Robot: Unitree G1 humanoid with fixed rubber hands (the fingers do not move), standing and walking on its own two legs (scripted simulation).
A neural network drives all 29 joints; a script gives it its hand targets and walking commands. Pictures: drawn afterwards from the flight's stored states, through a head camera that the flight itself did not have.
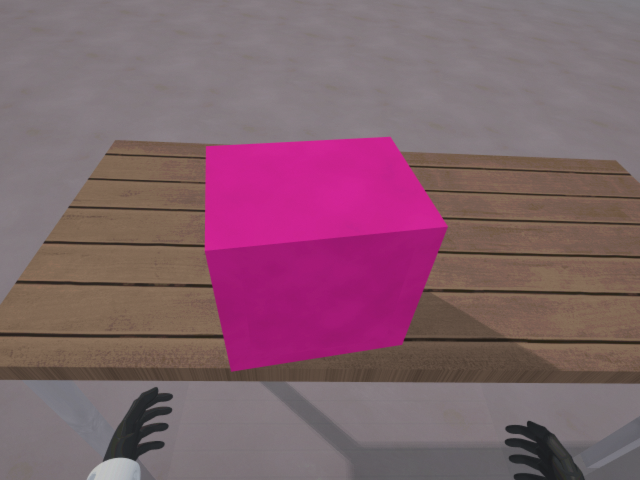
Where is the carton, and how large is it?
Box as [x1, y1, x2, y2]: [205, 137, 447, 371]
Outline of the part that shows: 390,137 206,146 205,253 231,371 397,345 402,343 447,226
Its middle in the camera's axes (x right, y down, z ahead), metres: -0.02 +0.02 +0.62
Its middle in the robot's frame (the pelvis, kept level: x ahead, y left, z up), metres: +0.45 +0.05 +0.03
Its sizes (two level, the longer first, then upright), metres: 0.291 0.220 0.277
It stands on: a table, 0.66 m high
